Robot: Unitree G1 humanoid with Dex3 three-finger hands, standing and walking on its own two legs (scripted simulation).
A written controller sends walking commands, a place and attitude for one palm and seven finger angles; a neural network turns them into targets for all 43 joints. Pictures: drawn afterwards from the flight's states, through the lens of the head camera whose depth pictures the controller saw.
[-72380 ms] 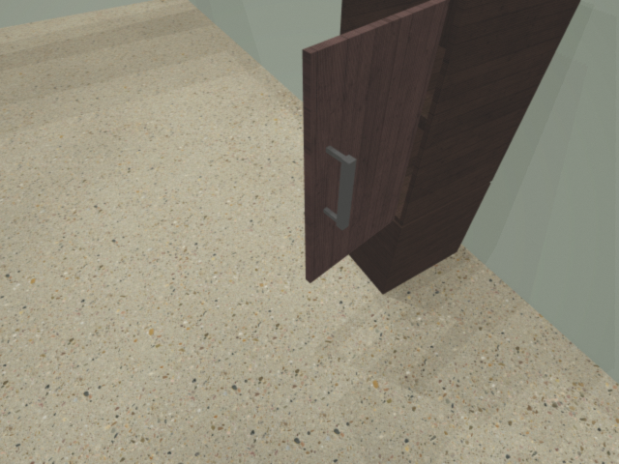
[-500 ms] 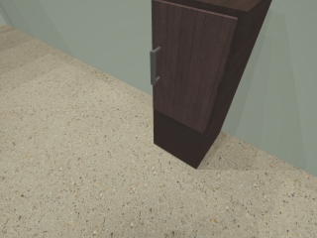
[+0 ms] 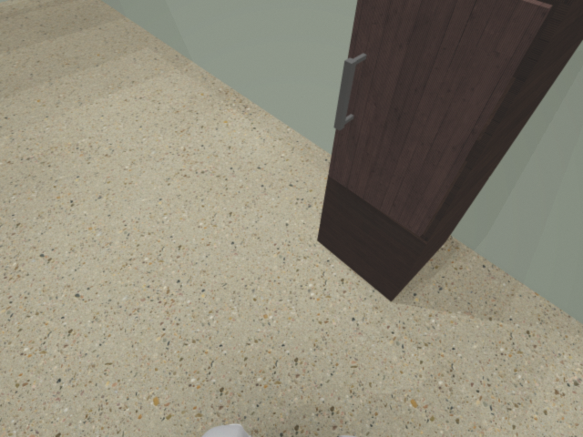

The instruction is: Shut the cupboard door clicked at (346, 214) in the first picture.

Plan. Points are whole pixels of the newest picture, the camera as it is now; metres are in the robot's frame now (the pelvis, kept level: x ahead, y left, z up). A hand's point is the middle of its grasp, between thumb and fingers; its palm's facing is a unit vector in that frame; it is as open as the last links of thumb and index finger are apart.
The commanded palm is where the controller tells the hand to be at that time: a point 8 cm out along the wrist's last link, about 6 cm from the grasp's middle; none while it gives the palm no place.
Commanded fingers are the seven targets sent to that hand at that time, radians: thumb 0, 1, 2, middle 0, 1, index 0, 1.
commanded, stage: walk to a spot facing it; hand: left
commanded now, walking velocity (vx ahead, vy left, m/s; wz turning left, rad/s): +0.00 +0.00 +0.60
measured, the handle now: (349, 93) +0.83 -0.12 +0.00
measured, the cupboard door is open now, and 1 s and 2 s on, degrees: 2 2 2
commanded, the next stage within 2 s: none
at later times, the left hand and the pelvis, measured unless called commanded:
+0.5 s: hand out of the picture +0.00 +0.16 -0.14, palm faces +0.33 -0.90 -0.29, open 7.4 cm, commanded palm none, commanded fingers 0.00 0.90 0.90 -0.20 -0.30 -0.20 -0.30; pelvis +0.00 -0.06 +0.02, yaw +21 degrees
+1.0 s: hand out of the picture -0.08 +0.12 -0.14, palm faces +0.62 -0.73 -0.29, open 7.4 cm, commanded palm none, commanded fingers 0.00 0.90 0.90 -0.20 -0.30 -0.20 -0.30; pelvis +0.00 -0.09 +0.02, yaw +40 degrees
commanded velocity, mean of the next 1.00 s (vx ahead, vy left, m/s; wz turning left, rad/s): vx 0.00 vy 0.00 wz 0.60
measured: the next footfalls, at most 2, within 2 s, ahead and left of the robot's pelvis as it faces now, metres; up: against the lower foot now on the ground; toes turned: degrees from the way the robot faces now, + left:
right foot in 0.26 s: +0.06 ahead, -0.16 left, +0.00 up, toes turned +10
left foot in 0.58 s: -0.02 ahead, +0.09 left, +0.00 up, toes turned +28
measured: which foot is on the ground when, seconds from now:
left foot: down 0.00-0.26, up 0.28-0.56, down 0.58-0.82, up 0.84-1.00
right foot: up 0.00-0.24, down 0.26-0.58, up 0.60-0.80, down 0.82-1.00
